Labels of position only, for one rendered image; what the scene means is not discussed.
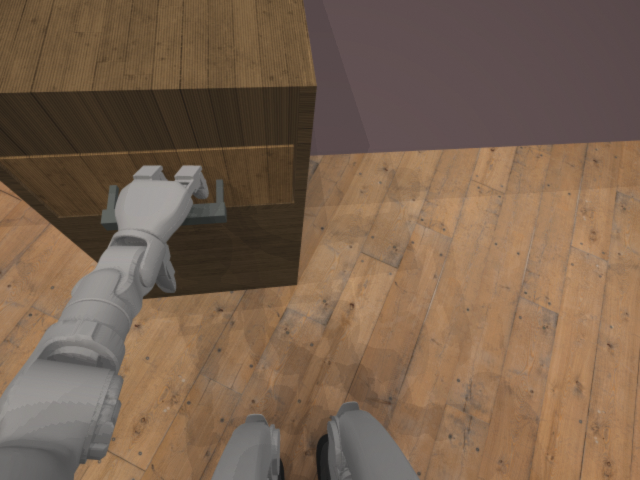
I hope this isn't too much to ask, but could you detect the robot left forearm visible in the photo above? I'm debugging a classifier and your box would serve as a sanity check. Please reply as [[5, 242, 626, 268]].
[[0, 229, 166, 428]]

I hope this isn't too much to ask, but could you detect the left robot hand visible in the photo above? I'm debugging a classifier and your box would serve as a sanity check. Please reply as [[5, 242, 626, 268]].
[[115, 165, 209, 293]]

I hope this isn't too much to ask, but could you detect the drawer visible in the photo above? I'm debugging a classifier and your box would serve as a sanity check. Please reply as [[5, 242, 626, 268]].
[[0, 144, 294, 216]]

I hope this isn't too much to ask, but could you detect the robot right shin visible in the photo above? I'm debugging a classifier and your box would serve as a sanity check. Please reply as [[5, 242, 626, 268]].
[[328, 401, 360, 480]]

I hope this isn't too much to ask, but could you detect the cabinet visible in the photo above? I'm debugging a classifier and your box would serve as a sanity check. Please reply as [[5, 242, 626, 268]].
[[0, 0, 317, 299]]

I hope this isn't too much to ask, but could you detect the left robot upper arm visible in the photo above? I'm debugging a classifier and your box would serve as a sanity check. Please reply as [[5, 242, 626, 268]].
[[0, 359, 124, 480]]

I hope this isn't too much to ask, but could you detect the left robot thigh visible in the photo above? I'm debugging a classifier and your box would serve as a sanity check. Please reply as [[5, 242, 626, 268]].
[[211, 422, 280, 480]]

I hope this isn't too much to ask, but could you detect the handle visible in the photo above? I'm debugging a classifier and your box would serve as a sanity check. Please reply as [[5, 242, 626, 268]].
[[101, 179, 227, 231]]

